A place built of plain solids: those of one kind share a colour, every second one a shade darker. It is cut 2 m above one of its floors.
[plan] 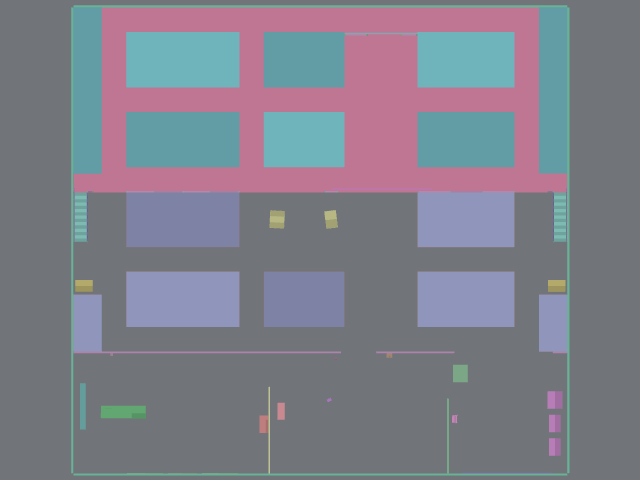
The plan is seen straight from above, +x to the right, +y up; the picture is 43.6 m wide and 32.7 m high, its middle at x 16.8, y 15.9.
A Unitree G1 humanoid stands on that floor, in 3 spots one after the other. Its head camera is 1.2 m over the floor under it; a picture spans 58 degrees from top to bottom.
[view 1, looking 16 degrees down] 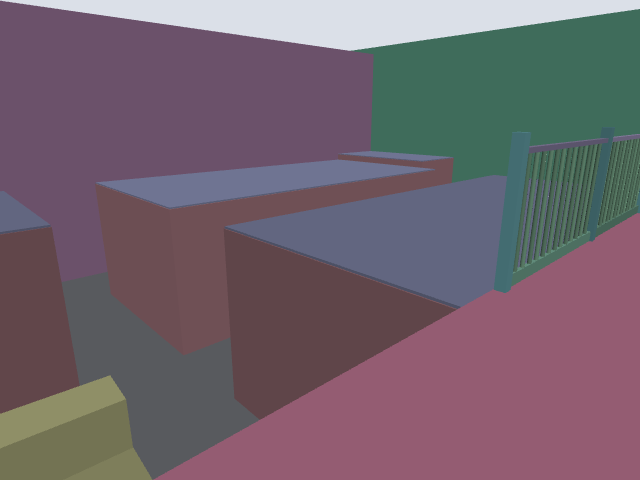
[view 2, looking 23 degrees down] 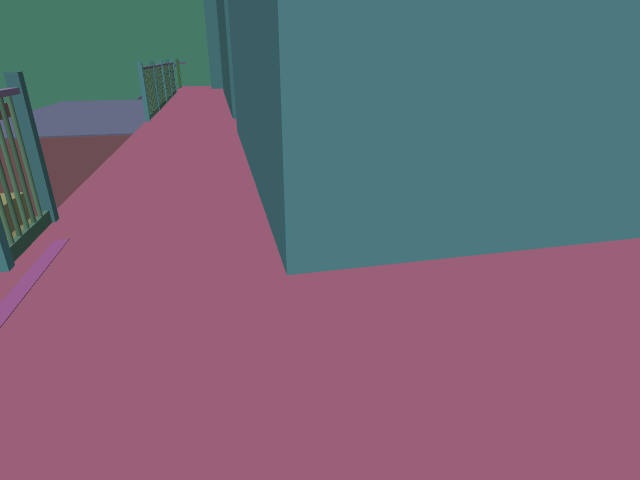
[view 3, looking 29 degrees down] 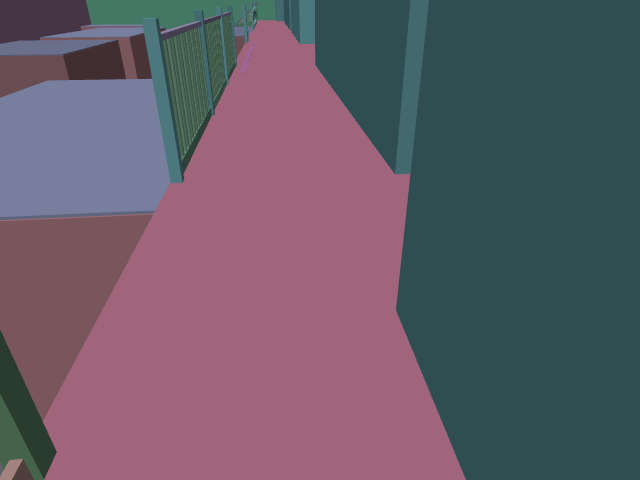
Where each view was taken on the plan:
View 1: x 14.20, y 20.40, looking -133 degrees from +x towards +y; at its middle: utop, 5.15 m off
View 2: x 20.73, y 20.53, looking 167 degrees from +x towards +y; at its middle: units_deck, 2.53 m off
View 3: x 33.19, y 19.93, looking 174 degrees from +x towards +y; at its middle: slab_deck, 2.48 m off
